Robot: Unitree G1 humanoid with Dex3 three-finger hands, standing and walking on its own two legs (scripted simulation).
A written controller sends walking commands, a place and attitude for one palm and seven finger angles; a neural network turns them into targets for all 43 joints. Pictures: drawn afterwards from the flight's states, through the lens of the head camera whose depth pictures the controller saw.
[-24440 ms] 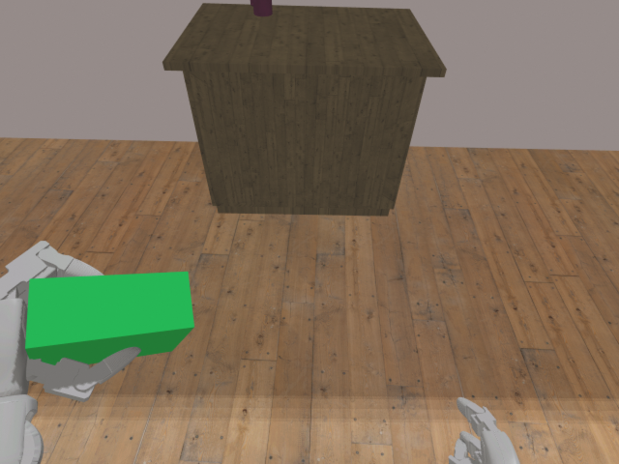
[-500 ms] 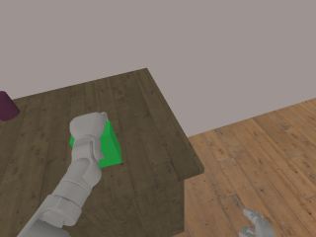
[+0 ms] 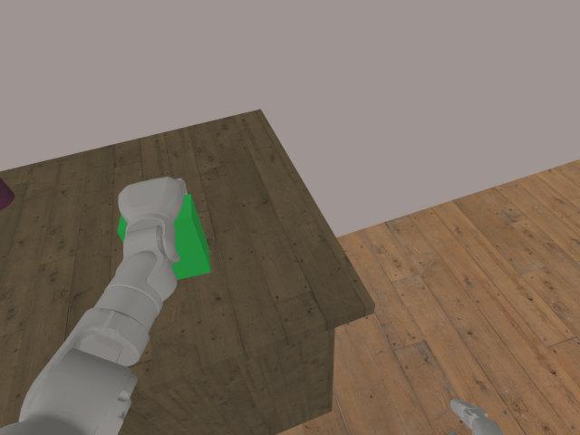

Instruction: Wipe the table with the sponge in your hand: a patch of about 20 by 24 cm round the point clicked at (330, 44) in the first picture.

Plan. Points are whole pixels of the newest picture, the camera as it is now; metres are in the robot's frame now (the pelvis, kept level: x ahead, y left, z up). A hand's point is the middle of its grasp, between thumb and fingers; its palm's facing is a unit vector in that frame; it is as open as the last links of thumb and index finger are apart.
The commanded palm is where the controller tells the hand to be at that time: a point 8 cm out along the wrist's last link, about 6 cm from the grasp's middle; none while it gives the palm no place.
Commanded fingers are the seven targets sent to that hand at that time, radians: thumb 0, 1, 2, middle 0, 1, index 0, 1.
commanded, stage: wipe forward along the third lane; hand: left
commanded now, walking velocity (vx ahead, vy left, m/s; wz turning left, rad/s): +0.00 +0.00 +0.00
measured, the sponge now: (172, 250) +0.39 +0.23 +0.04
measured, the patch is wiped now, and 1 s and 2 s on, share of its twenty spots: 0.90 0.95 0.95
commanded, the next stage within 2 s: wipe back along the third lane in 0.54 s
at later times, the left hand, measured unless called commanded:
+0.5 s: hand (161, 206) +0.44 +0.25 +0.09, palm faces -0.06 -0.01 -1.00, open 9.8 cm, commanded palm +0.42 +0.25 +0.12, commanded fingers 0.00 0.10 1.30 -1.20 -1.60 -1.20 -1.60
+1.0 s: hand (161, 205) +0.44 +0.25 +0.09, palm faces +0.00 +0.00 -1.00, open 9.9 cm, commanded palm +0.40 +0.23 +0.12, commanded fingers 0.00 0.10 1.30 -1.20 -1.60 -1.20 -1.60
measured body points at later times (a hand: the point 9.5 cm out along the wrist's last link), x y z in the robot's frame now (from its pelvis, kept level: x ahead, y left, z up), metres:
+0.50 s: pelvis +0.00 +0.02 +0.00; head +0.02 +0.00 +0.45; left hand +0.44 +0.25 +0.14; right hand +0.11 -0.24 -0.13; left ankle +0.05 +0.17 -0.73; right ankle -0.03 -0.11 -0.73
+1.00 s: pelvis +0.01 +0.03 +0.00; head +0.03 +0.01 +0.45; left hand +0.44 +0.25 +0.14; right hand +0.11 -0.23 -0.14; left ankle +0.05 +0.17 -0.73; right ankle -0.03 -0.11 -0.73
